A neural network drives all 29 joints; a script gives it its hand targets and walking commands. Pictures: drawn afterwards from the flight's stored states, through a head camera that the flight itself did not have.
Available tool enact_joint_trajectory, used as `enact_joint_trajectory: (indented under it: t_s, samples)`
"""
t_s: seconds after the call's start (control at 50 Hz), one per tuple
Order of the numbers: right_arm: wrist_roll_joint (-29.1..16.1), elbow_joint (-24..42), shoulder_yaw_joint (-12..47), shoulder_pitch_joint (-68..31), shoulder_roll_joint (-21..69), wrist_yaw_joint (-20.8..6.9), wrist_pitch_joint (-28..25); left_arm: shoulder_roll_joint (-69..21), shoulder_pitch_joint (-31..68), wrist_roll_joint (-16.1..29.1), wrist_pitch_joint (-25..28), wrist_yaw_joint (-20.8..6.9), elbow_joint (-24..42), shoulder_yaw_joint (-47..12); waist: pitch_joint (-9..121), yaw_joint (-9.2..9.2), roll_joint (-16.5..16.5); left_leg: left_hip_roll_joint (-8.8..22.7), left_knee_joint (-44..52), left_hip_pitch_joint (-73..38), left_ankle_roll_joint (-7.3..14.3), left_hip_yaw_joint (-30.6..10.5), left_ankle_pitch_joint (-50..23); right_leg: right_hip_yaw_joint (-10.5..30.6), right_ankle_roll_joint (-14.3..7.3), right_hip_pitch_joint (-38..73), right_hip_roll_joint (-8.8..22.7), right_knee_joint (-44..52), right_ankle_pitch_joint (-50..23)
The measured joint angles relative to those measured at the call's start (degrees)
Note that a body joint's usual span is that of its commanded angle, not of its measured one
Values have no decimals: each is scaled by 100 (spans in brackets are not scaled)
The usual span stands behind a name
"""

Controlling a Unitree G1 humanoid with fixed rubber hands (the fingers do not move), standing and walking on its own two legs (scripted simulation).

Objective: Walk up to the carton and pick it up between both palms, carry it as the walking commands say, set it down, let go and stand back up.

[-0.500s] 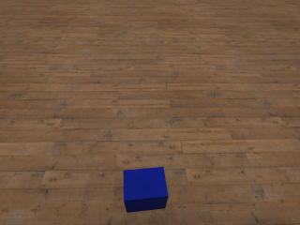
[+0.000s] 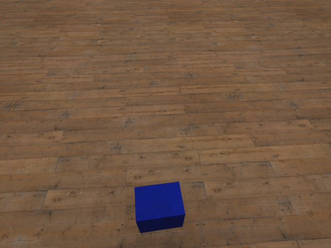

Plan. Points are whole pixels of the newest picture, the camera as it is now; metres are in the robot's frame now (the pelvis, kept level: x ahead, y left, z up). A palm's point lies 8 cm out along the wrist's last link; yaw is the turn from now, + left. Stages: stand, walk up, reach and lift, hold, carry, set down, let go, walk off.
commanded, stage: walk up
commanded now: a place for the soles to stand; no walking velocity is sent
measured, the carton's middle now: (159, 207) +0.44 +0.05 -0.65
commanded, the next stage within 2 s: none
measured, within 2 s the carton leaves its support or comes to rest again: neither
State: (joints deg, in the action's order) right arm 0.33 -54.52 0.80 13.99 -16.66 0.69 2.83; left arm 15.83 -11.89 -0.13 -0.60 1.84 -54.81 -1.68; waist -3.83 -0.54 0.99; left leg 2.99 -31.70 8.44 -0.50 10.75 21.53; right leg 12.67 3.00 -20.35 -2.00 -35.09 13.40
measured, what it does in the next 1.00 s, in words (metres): walks ahead: left foot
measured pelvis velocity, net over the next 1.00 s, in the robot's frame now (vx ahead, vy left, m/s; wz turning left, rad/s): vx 0.11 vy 0.00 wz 0.08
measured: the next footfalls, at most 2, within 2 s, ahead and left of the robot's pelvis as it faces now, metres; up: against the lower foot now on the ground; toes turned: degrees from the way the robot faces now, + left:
left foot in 0.70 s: +0.21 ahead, +0.15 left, +0.00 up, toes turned +3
left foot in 1.82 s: -0.03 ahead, +0.13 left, +0.00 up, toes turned +12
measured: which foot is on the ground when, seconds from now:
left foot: down 0.00-0.38, up 0.40-0.68, down 0.70-1.00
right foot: down 0.00-1.00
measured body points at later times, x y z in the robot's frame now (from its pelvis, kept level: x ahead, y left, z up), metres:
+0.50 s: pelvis +0.08 -0.03 +0.00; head +0.11 -0.05 +0.45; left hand +0.14 +0.23 -0.13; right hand +0.03 -0.29 -0.15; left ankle -0.01 +0.12 -0.68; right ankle +0.10 -0.13 -0.73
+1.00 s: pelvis +0.11 +0.00 -0.01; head +0.13 -0.01 +0.44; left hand +0.19 +0.26 -0.14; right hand +0.23 -0.28 -0.13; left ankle +0.17 +0.14 -0.73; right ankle +0.09 -0.13 -0.73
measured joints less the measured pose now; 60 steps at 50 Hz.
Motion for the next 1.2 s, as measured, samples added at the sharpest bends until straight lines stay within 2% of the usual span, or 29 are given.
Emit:
enact_joint_trajectory:
  t_s: [0.14, 0.2, 0.26, 0.3, 0.34, 0.36, 0.38, 0.4, 0.44, 0.5, 0.56, 0.62, 0.66, 0.7, 0.74, 0.78, 0.82, 0.86, 0.94, 1.0, 1.08, 1.2]
  samples:
    - [15, -46, 30, 24, 12, -9, 39, 29, 15, -28, -12, -4, -12, 43, -9, 26, 45, 28, -101, -48, -29, 5, 93, -17, -13, 18, -22, -133, 99]
    - [175, -1, -30, 166, -12, -59, -64, -32, -196, -93, 7, -67, -28, 104, 109, 26, -18, 37, -155, -48, 83, -31, 372, -81, -168, -12, -40, -226, 461]
    - [215, -51, -101, 413, -70, -53, -144, -108, -491, -170, -9, -141, -120, 124, 262, -2, -152, 133, 33, -234, 101, 39, 302, -534, -329, -82, 72, -496, 906]
    - [222, -96, -130, 544, -78, -32, -175, -101, -629, -263, 26, -179, -132, 136, 257, -36, -183, 200, 153, -407, 15, 135, 235, -861, -367, -184, 145, -721, 982]
    - [211, -159, -154, 674, -50, -25, -232, -66, -640, -282, 96, -202, -107, 155, 154, -88, -147, 209, 219, -576, -127, 208, 323, -1024, -427, -192, 213, -498, 777]
    - [210, -194, -154, 759, -41, -32, -249, -55, -598, -265, 147, -207, -89, 150, 84, -116, -148, 227, 173, -630, -194, 206, 393, -1066, -437, -118, 218, -298, 340]
    - [193, -243, -159, 844, -53, -47, -248, -85, -529, -244, 209, -202, -72, 152, 5, -138, -232, 309, 25, -637, -216, 145, 505, -1137, -433, -37, 172, -247, -42]
    - [173, -305, -152, 895, -55, -61, -224, -129, -460, -227, 263, -184, -26, 158, -69, -150, -320, 382, -313, -529, -130, 12, 574, -1217, -433, 21, 120, -296, 12]
    - [147, -295, -100, 947, -28, -80, -127, -223, -390, -175, 304, -94, 106, 154, -147, -74, -356, 163, -1230, -124, -40, -529, 950, -1194, -439, 147, 84, -263, 312]
    - [138, -137, -63, 889, 53, -44, -100, -304, -364, -183, 244, 19, 136, 118, -122, 34, -304, -75, -2120, 522, 98, -864, 1337, -1089, -478, 350, 112, 78, 303]
    - [105, 47, -46, 780, 175, 2, -202, -290, -214, -220, 200, 67, 139, 93, -180, 1, -223, -68, -2103, 1003, 50, -1059, 1057, -1222, -454, 662, 239, 435, 231]
    - [86, 174, -57, 627, 197, -1, -243, -331, -99, -177, 230, 54, 154, 50, -227, 90, -185, -46, -1580, 1208, -13, -1179, 560, -1269, -381, 861, 322, 557, 260]
    - [45, 242, -81, 529, 207, 3, -271, -336, -41, -135, 162, 46, 102, 25, -192, 101, -138, -30, -854, 1135, -63, -1117, -165, -1273, -307, 878, 375, 396, 406]
    - [16, 355, -110, 505, 180, 16, -317, -338, 38, -81, 57, 17, 95, 25, -158, 17, -193, 14, -206, 994, -52, -1080, -1326, -1402, -227, 887, 375, 104, 655]
    - [28, 360, -126, 379, 195, 31, -300, -278, 177, -56, -43, 9, 121, 41, -167, -48, -128, -33, -384, 1002, -75, -1120, -1020, -1463, -168, 844, 439, -224, 826]
    - [-12, 366, -95, 211, 238, 34, -215, -164, 291, -31, -129, 13, 193, 74, -110, -38, 34, -103, -570, 1094, -106, -1112, -646, -1353, -232, 738, 454, -449, 1003]
    - [-44, 417, -79, 76, 259, 27, -130, -52, 367, -10, -163, 35, 234, 107, -21, -5, 150, -115, -677, 1204, -127, -1119, -552, -1322, -297, 670, 379, -565, 1277]
    - [-16, 470, -98, -56, 214, 3, -67, -14, 406, 7, -130, 57, 241, 115, -3, -15, 156, -117, -719, 1270, -152, -1187, -570, -1327, -279, 670, 321, -518, 1102]
    - [-12, 550, -182, -244, 13, -18, -17, -110, 343, 0, -39, 64, 215, 68, 23, 4, -88, -86, -678, 1376, -142, -1380, -674, -1504, -274, 717, 254, -297, 989]
    - [2, 621, -210, -278, -98, -43, -24, -140, 247, -27, -58, 22, 137, 50, 84, 22, -175, -182, -537, 1374, -65, -1370, -807, -1531, -279, 692, 351, -263, 960]
    - [33, 581, -211, -272, -121, -62, -92, -113, 223, -17, -92, -7, 114, 44, 49, 10, -320, -230, -449, 1349, -112, -1426, -882, -1606, -227, 740, 401, -203, 910]
    - [17, 513, -129, -233, -5, -70, -37, -18, 316, -13, -127, -47, 253, 75, -25, -37, -359, -257, -484, 1418, -61, -1527, -993, -1724, -207, 768, 411, -142, 793]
